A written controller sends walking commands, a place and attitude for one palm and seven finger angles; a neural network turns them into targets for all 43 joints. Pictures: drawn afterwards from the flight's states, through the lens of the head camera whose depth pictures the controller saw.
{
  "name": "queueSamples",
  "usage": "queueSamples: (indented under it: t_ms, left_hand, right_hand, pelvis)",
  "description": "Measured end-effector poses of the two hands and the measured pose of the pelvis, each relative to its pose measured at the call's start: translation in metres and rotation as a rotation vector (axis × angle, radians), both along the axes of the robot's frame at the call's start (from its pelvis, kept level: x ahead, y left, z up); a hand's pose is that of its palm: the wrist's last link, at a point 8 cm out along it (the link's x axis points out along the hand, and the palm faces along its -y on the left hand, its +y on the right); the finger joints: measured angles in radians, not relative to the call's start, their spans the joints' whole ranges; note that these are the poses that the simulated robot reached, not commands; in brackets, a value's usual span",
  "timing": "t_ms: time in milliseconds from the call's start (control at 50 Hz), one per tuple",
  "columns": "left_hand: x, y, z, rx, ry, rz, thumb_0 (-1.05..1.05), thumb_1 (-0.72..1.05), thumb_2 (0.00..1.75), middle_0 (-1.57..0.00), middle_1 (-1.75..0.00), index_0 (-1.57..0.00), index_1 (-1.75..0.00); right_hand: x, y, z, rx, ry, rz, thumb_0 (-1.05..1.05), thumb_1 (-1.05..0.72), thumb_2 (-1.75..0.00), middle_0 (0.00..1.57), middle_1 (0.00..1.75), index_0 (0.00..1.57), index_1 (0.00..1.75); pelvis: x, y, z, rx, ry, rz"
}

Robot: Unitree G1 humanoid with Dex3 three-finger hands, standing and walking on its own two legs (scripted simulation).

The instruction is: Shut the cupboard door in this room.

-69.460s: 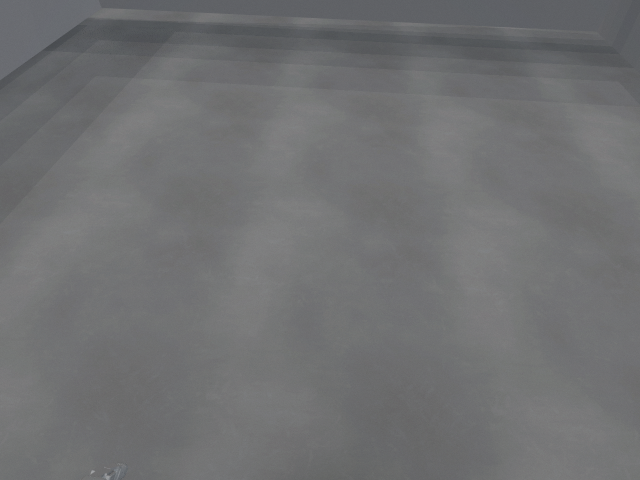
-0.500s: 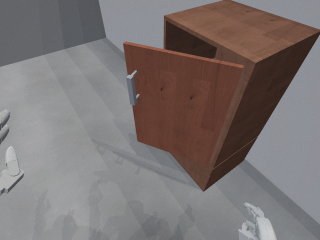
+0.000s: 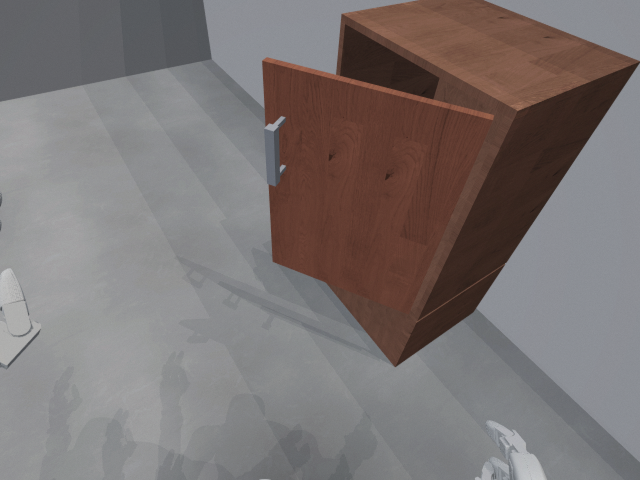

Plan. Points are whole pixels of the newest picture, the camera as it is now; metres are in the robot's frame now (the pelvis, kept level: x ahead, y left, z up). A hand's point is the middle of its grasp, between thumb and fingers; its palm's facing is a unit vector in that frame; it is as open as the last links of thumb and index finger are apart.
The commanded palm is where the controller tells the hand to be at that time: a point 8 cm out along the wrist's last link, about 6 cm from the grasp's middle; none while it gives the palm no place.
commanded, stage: step back with the hand held close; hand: left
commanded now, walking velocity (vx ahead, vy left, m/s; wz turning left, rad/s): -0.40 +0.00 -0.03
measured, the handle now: (277, 151) +0.73 +0.12 -0.01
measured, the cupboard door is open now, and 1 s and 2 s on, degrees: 32 32 32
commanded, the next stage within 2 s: stop stepping back and stand still in 0.62 s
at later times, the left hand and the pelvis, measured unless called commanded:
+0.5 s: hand out of the picture +0.15 +0.29 +0.18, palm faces +0.46 -0.78 -0.42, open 7.4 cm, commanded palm +0.08 +0.32 +0.19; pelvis -0.05 +0.01 +0.00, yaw +2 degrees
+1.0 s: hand out of the picture +0.01 +0.34 +0.20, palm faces +0.46 -0.76 -0.46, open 7.4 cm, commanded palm -0.04 +0.37 +0.19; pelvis -0.17 +0.07 -0.02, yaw +2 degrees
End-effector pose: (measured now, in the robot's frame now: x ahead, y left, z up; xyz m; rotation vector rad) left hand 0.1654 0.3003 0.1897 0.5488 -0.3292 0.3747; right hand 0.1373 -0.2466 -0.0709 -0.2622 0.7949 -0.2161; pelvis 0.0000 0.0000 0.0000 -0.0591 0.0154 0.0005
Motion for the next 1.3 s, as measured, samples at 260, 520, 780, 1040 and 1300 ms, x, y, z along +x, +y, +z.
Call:
queueSamples:
  t_ms: [260, 520, 780, 1040, 1300]
  left_hand:
    - [-0.029, -0.012, -0.003, 0.002, 0.005, -0.045, 0.01, 0.89, 0.90, -0.21, -0.30, -0.21, -0.30]
    - [-0.064, 0.029, 0.007, 0.013, -0.065, 0.008, 0.01, 0.89, 0.90, -0.21, -0.30, -0.21, -0.30]
    - [-0.115, 0.030, 0.002, -0.033, -0.103, -0.069, 0.01, 0.89, 0.90, -0.21, -0.30, -0.21, -0.30]
    - [-0.215, 0.090, 0.023, 0.068, -0.153, 0.002, 0.01, 0.89, 0.90, -0.21, -0.30, -0.21, -0.30]
    - [-0.228, 0.127, 0.012, -0.119, -0.028, -0.029, 0.02, 0.90, 0.90, -0.20, -0.30, -0.20, -0.30]
  right_hand:
    - [-0.004, 0.005, 0.001, 0.015, -0.039, 0.054, 0.01, -0.91, -0.90, 0.20, 0.30, 0.20, 0.30]
    - [-0.042, 0.019, 0.009, -0.033, -0.031, 0.019, 0.01, -0.91, -0.90, 0.20, 0.30, 0.20, 0.29]
    - [-0.086, 0.052, 0.004, -0.010, -0.049, 0.063, 0.01, -0.90, -0.90, 0.20, 0.30, 0.20, 0.30]
    - [-0.172, 0.094, -0.005, -0.001, -0.005, 0.074, 0.01, -0.91, -0.90, 0.20, 0.30, 0.20, 0.30]
    - [-0.236, 0.173, 0.027, 0.078, -0.045, 0.060, 0.01, -0.91, -0.90, 0.20, 0.30, 0.20, 0.30]
  pelvis:
    - [-0.032, -0.009, -0.003, -0.004, 0.026, -0.003]
    - [-0.055, 0.015, -0.001, -0.042, -0.003, 0.038]
    - [-0.104, 0.035, -0.008, -0.032, -0.020, 0.012]
    - [-0.173, 0.080, -0.015, -0.007, -0.055, 0.022]
    - [-0.231, 0.130, 0.021, -0.022, -0.051, -0.025]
